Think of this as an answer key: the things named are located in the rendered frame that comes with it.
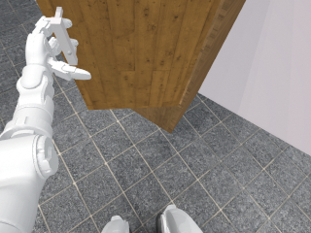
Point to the robot left hand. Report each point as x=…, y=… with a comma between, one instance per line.
x=38, y=51

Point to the robot shin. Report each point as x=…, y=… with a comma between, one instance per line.
x=115, y=218
x=169, y=207

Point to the cupboard door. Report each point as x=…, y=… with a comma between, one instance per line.
x=139, y=53

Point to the left robot upper arm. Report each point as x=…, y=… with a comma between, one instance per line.
x=25, y=164

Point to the left robot shin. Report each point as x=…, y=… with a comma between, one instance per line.
x=115, y=218

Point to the right robot shin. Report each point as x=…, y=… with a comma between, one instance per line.
x=169, y=207

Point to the left robot forearm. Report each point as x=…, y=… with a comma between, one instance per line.
x=34, y=111

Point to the handle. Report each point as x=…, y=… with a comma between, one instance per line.
x=62, y=37

